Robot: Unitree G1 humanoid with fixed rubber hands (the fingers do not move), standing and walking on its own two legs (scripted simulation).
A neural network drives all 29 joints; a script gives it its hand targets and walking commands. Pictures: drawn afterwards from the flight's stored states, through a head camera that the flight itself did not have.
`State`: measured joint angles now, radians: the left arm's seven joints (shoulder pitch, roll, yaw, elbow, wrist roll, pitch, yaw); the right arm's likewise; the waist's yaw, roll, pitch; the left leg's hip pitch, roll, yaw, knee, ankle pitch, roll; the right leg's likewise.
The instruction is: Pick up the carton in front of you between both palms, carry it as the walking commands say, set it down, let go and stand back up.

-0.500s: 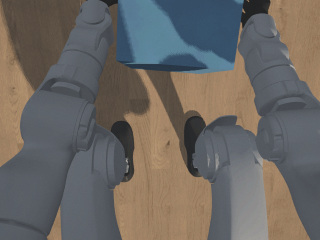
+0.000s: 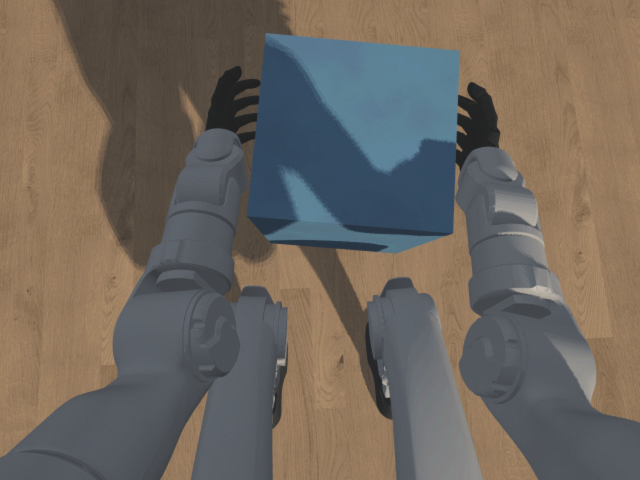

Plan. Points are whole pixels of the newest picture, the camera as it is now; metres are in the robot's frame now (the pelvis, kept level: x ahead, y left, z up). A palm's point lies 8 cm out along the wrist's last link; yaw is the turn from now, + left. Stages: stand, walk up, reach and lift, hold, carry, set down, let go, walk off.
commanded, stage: reach and lift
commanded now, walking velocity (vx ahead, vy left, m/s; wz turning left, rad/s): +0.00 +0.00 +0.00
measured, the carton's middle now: (345, 167) +0.48 -0.04 -0.14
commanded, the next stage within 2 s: none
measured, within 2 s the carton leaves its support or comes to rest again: neither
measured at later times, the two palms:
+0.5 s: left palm (166, 105) +0.46 +0.12 +0.08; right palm (541, 115) +0.44 -0.18 +0.08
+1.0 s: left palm out of the picture +0.42 +0.14 +0.24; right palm out of the picture +0.41 -0.16 +0.24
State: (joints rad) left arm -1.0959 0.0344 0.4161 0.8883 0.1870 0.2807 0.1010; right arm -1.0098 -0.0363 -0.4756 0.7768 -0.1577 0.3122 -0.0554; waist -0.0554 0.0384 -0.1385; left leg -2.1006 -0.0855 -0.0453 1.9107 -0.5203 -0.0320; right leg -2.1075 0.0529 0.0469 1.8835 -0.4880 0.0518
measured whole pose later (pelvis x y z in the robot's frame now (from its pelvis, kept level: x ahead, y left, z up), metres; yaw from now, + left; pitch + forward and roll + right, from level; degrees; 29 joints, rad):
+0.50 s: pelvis +0.04 +0.00 +0.12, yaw +0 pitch +35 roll +0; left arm -0.72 -0.07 0.34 0.65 0.14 0.33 0.10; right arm -0.69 0.04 -0.38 0.60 -0.13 0.36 -0.05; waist -0.04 0.03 -0.23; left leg -1.62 -0.08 -0.06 1.53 -0.52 -0.02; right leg -1.63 0.04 0.05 1.51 -0.50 0.04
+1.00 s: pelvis +0.09 +0.00 +0.26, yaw +0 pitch +16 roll +0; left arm -0.39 -0.12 0.29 0.58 0.16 0.33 0.08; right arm -0.38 0.10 -0.30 0.56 -0.17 0.36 -0.04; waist -0.03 0.02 -0.18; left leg -0.84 -0.05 -0.07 0.97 -0.42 -0.01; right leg -0.85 0.03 0.06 0.96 -0.39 0.02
